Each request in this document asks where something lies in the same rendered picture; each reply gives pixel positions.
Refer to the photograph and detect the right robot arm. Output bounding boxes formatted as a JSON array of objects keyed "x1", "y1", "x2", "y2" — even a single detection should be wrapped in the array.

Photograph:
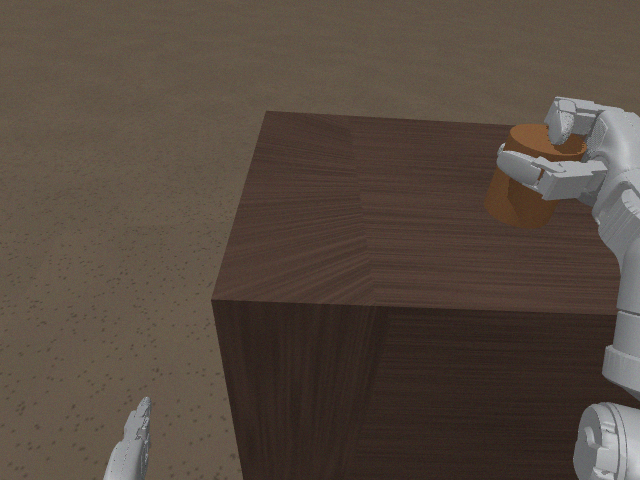
[{"x1": 573, "y1": 169, "x2": 640, "y2": 480}]

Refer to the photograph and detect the right robot hand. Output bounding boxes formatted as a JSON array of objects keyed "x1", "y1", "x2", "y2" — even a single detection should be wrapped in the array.
[{"x1": 496, "y1": 97, "x2": 640, "y2": 207}]

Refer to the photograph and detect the left robot hand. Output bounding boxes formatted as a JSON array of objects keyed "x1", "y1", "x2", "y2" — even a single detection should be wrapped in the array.
[{"x1": 103, "y1": 397, "x2": 152, "y2": 480}]

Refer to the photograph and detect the can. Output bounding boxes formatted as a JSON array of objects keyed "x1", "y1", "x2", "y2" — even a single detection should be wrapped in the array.
[{"x1": 484, "y1": 124, "x2": 587, "y2": 229}]

